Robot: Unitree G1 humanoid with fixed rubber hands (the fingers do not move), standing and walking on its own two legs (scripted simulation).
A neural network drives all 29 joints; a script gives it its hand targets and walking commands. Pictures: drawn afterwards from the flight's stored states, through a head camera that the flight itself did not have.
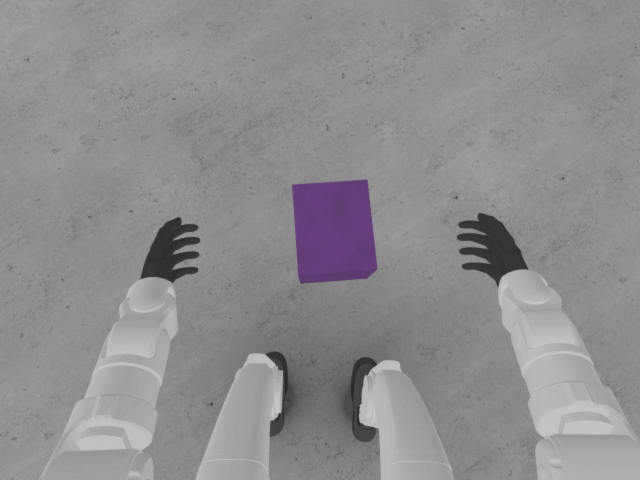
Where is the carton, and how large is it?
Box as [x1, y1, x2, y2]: [292, 180, 376, 283]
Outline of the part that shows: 367,180 292,185 297,263 300,283 366,278 376,269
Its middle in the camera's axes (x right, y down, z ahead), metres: +0.03 -0.02 +1.02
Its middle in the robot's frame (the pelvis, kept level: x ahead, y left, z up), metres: +0.52 -0.03 -0.61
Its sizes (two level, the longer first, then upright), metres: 0.226 0.188 0.178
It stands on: the floor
